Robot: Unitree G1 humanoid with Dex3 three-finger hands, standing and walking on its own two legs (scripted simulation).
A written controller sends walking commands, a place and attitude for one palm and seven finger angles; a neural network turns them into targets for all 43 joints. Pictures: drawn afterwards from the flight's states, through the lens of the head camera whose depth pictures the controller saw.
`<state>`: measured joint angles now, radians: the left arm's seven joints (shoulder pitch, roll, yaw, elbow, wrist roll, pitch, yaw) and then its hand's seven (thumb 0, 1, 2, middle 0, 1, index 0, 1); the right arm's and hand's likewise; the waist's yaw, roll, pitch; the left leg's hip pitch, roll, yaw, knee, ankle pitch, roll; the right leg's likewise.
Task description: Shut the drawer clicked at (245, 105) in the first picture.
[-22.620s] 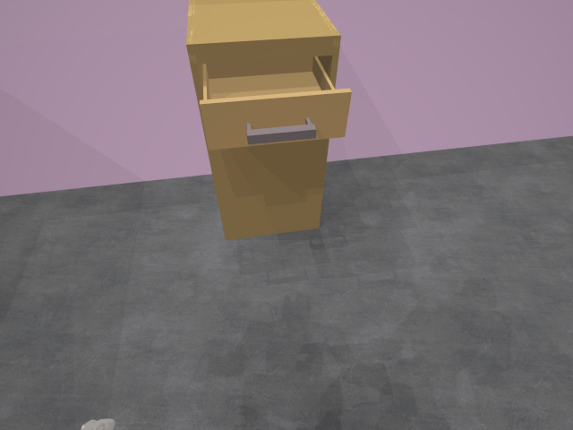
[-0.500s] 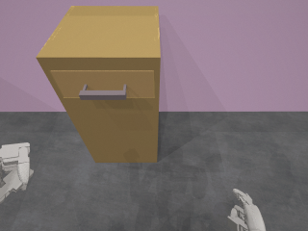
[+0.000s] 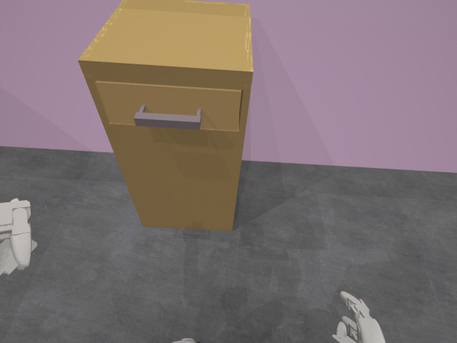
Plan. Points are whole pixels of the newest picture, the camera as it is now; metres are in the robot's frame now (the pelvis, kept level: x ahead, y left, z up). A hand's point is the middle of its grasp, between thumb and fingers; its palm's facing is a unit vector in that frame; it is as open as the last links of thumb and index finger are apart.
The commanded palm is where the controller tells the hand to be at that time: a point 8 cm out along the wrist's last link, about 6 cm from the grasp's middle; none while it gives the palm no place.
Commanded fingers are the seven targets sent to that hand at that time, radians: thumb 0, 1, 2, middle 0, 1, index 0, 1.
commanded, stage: step back with the hand held close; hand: left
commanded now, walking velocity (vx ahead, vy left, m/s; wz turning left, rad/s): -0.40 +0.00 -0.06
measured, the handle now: (169, 115) +0.68 +0.19 -0.03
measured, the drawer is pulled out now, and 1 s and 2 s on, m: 0.00 0.00 0.00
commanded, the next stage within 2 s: stop stepping back and stand still in 0.50 s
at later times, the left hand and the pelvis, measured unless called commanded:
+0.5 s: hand out of the picture +0.12 +0.27 +0.18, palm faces +0.33 -0.85 -0.41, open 3.2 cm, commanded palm +0.06 +0.31 +0.19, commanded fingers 0.00 0.90 0.90 -1.40 -1.60 -1.40 -1.60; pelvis -0.08 +0.03 +0.00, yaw -2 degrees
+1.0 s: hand out of the picture +0.01 +0.28 +0.19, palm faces +0.24 -0.86 -0.44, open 3.2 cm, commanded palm -0.02 +0.33 +0.19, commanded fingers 0.00 0.90 0.90 -1.40 -1.60 -1.40 -1.60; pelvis -0.19 +0.07 +0.01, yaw -8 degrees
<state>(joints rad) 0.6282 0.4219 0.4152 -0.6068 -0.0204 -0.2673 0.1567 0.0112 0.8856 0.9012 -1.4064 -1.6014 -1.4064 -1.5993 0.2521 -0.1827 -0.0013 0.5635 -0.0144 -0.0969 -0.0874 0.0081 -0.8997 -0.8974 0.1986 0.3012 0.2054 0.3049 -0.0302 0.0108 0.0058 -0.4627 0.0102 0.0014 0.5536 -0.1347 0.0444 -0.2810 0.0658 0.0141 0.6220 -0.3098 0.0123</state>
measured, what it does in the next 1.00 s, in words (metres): walks backwards: right foot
